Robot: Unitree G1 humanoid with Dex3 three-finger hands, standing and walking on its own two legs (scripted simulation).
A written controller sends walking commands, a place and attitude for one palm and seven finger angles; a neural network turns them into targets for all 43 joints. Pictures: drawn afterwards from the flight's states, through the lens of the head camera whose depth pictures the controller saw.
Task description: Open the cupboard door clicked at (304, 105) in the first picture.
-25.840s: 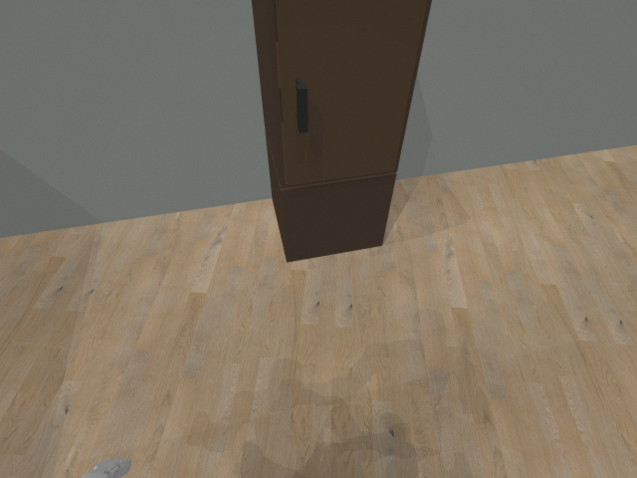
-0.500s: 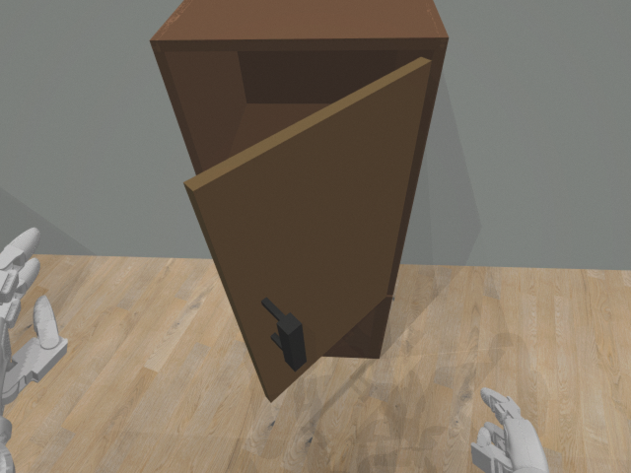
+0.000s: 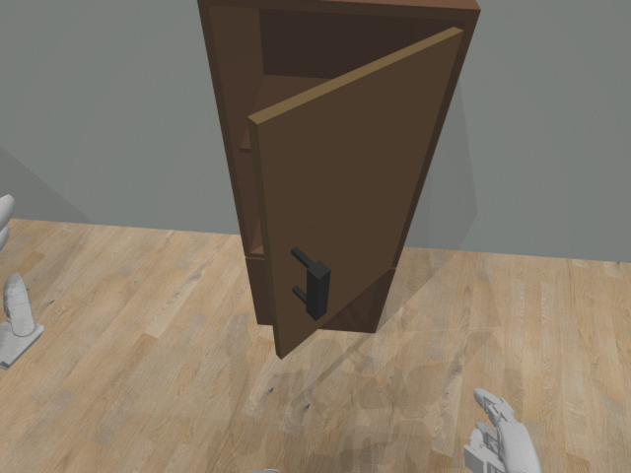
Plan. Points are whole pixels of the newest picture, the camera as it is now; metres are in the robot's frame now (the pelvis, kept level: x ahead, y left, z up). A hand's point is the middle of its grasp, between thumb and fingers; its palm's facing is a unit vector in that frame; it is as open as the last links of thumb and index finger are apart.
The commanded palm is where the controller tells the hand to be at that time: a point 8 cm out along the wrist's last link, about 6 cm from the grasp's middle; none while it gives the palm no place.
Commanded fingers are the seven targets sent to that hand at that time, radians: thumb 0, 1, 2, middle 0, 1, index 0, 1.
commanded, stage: step back with the hand held close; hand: left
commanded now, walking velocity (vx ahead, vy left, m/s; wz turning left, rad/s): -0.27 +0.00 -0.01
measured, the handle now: (307, 283) +0.40 +0.04 -0.04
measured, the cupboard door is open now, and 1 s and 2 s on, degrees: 47 47 47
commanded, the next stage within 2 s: stop stepping back and stand still in 0.60 s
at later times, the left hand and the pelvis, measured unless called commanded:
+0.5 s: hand out of the picture +0.11 +0.28 +0.18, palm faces +0.41 -0.80 -0.44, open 7.4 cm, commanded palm +0.05 +0.31 +0.19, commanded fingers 0.00 0.90 0.90 -0.20 -0.30 -0.20 -0.30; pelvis -0.10 +0.01 +0.01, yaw -1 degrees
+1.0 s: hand out of the picture -0.03 +0.26 +0.17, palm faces +0.30 -0.83 -0.47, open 7.4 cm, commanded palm -0.06 +0.30 +0.19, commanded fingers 0.00 0.90 0.90 -0.20 -0.30 -0.20 -0.30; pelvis -0.23 +0.02 +0.00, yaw -6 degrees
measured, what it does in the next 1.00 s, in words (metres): walks backwards: right foot, then right foot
